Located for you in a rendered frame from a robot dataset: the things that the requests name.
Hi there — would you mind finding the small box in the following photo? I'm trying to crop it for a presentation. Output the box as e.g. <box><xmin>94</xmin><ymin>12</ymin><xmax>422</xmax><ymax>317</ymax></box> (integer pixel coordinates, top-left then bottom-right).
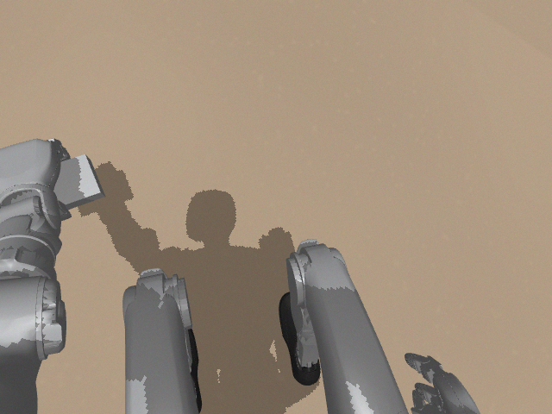
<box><xmin>53</xmin><ymin>154</ymin><xmax>105</xmax><ymax>210</ymax></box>

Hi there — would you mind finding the left robot hand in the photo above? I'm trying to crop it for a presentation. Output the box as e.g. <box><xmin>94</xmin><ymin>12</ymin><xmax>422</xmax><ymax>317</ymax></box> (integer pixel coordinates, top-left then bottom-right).
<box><xmin>0</xmin><ymin>138</ymin><xmax>72</xmax><ymax>221</ymax></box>

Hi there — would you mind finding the right robot foot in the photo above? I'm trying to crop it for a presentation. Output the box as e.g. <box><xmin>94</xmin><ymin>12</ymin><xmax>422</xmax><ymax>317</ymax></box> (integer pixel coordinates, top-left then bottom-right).
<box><xmin>279</xmin><ymin>292</ymin><xmax>320</xmax><ymax>386</ymax></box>

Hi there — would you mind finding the right robot hand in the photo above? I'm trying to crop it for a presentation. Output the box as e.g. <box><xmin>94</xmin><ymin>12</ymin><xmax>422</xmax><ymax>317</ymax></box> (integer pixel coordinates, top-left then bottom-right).
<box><xmin>405</xmin><ymin>353</ymin><xmax>480</xmax><ymax>414</ymax></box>

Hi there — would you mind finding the left robot foot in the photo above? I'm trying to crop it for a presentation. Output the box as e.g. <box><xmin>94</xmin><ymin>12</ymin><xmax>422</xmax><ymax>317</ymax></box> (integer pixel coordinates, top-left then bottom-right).
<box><xmin>188</xmin><ymin>329</ymin><xmax>202</xmax><ymax>413</ymax></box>

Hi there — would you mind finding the left robot arm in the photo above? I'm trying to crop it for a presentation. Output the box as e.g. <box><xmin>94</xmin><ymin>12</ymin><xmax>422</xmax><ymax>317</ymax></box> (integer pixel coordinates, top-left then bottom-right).
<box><xmin>0</xmin><ymin>184</ymin><xmax>66</xmax><ymax>414</ymax></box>

